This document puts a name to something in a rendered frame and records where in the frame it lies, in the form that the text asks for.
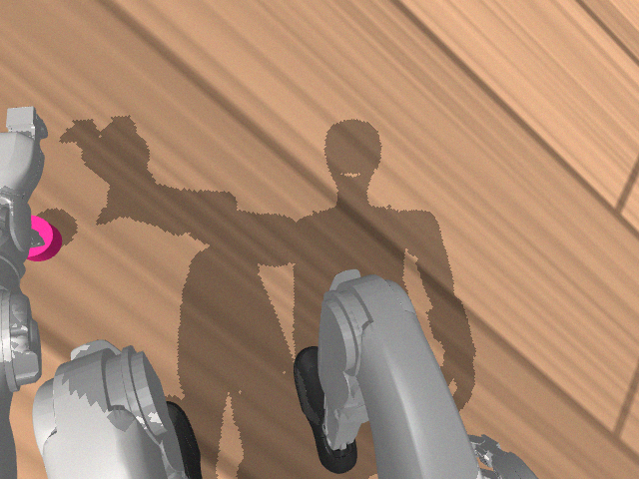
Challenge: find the left robot arm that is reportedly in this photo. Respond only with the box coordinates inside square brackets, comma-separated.
[0, 191, 42, 479]

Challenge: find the right robot foot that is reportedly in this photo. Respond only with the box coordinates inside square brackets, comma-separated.
[294, 346, 357, 474]

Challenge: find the left robot foot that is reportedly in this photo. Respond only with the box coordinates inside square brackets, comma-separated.
[166, 401, 203, 479]

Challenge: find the tin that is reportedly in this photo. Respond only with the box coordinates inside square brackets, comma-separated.
[27, 216, 62, 261]

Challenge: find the left robot hand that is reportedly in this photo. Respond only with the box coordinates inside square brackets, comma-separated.
[0, 106, 48, 248]

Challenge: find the right robot hand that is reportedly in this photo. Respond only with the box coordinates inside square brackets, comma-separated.
[467, 434, 538, 479]

